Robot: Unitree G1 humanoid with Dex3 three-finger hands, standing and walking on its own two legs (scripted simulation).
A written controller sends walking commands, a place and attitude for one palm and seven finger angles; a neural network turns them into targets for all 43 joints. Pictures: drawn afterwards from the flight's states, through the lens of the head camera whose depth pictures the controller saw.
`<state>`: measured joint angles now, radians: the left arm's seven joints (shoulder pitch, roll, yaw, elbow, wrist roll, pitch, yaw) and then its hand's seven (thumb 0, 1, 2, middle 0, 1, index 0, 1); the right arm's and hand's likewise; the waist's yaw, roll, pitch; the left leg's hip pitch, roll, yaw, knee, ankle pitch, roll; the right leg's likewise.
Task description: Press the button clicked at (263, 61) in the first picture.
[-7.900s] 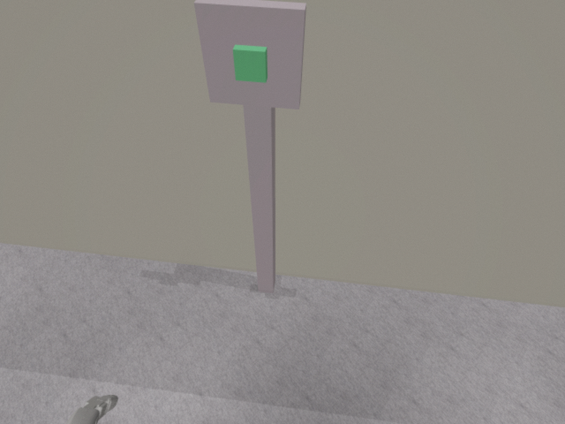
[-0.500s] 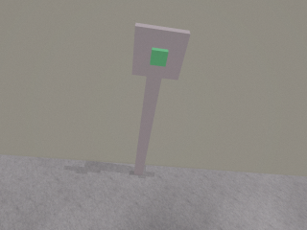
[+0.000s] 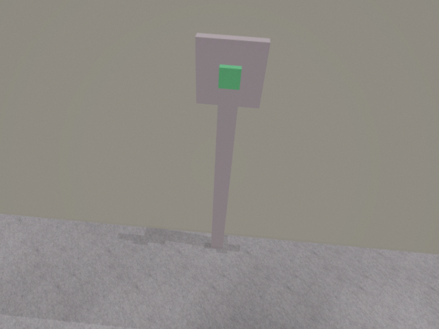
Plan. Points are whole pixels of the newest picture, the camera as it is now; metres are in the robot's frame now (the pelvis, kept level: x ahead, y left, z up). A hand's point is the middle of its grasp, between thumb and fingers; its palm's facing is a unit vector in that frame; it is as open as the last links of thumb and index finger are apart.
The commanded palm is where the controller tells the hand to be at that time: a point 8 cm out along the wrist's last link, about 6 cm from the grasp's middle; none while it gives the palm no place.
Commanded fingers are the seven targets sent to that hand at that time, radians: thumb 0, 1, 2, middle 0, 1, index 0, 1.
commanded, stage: come to a stop and stand still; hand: left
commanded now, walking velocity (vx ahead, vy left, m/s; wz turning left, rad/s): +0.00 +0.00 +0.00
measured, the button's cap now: (229, 76) +0.67 +0.01 +0.17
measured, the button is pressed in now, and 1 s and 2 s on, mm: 0 0 0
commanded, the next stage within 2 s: look again from close up in 0.14 s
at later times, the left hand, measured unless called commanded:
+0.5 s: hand out of the picture -0.04 +0.17 -0.18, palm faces +0.05 -0.99 -0.15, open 7.4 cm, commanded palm none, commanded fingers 0.00 0.90 0.90 -0.20 -0.30 -0.20 -0.30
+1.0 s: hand out of the picture -0.03 +0.16 -0.18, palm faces +0.03 -0.99 -0.14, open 7.4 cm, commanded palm none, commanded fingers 0.00 0.90 0.90 -0.20 -0.30 -0.20 -0.30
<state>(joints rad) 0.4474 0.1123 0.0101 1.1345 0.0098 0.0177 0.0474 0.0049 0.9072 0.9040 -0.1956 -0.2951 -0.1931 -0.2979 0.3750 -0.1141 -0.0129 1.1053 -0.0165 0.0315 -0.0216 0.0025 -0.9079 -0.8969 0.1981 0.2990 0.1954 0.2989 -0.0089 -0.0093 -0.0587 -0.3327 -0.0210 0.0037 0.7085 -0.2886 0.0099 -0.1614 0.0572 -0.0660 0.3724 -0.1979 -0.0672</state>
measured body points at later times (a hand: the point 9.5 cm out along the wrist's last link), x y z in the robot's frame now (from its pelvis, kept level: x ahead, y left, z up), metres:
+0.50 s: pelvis -0.01 +0.01 +0.00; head -0.01 +0.01 +0.45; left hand -0.04 +0.22 -0.16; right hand -0.04 -0.18 -0.16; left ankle -0.02 +0.12 -0.74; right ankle +0.00 -0.08 -0.74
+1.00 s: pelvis +0.00 +0.01 +0.00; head +0.01 +0.01 +0.45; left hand -0.03 +0.22 -0.17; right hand -0.03 -0.19 -0.17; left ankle -0.02 +0.12 -0.74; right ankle +0.00 -0.08 -0.74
